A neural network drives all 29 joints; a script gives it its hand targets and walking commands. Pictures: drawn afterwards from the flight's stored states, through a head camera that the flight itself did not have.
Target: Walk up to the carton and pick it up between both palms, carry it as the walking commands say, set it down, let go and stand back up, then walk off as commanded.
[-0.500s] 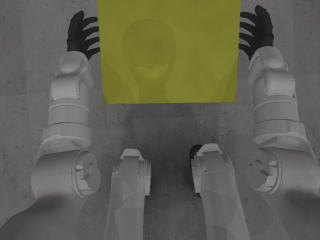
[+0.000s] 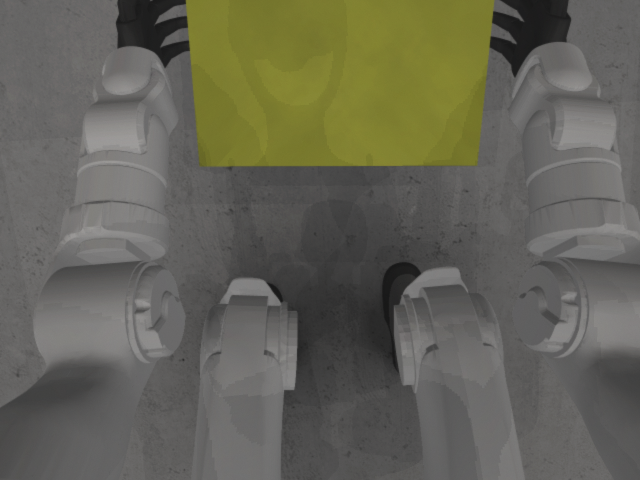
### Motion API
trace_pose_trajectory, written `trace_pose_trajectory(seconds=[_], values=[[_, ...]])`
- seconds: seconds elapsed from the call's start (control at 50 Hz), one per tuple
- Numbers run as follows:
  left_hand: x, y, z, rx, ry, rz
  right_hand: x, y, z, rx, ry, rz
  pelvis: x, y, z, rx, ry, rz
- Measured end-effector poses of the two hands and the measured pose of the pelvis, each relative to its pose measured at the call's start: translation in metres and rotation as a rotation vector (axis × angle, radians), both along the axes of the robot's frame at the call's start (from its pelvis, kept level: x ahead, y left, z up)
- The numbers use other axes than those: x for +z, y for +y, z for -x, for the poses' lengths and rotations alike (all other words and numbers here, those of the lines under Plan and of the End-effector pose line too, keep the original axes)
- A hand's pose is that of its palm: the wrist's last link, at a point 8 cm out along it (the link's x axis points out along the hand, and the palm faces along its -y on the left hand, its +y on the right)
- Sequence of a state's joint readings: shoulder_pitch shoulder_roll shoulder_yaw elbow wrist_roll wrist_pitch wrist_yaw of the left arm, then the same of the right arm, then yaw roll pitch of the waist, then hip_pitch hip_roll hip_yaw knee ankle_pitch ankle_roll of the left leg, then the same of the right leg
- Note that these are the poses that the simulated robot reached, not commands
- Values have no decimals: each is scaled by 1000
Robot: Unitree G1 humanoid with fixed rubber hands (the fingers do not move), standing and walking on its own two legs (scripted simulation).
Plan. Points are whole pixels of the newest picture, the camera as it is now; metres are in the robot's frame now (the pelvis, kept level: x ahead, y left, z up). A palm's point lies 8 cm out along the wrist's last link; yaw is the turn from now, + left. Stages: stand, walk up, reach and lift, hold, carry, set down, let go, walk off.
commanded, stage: set down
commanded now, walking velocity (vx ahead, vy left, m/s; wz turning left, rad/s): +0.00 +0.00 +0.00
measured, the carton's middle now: (336, 48) +0.56 -0.02 -0.24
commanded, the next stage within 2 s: none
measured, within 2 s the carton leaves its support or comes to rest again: neither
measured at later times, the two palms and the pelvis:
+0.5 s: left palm (161, 60) +0.54 +0.17 -0.20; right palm (511, 56) +0.53 -0.20 -0.20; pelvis +0.00 +0.00 -0.03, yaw +0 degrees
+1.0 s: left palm (171, 73) +0.54 +0.17 -0.23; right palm (505, 67) +0.52 -0.21 -0.22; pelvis +0.00 +0.00 -0.04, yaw +0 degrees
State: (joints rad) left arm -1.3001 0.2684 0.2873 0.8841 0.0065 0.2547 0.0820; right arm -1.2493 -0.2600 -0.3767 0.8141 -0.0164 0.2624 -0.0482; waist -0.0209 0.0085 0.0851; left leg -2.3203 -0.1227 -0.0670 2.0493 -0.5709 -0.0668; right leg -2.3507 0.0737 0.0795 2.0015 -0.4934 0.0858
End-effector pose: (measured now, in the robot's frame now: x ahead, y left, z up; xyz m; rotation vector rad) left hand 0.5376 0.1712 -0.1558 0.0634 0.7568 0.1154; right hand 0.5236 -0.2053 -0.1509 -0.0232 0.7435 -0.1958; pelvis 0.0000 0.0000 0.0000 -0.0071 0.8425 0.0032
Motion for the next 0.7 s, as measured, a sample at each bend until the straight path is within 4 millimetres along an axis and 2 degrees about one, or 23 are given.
trace_pose_trajectory(seconds=[0.34, 0.7], values=[[-43, 3, -6, -14, 28, -13, -43, 2, -8, 19, 30, 3, -20, 0, -9, 7, -78, 5], [-50, 3, -1, -29, 37, -10, -52, 0, -2, 28, 38, 1, -35, -2, 4, 11, -174, 3]])
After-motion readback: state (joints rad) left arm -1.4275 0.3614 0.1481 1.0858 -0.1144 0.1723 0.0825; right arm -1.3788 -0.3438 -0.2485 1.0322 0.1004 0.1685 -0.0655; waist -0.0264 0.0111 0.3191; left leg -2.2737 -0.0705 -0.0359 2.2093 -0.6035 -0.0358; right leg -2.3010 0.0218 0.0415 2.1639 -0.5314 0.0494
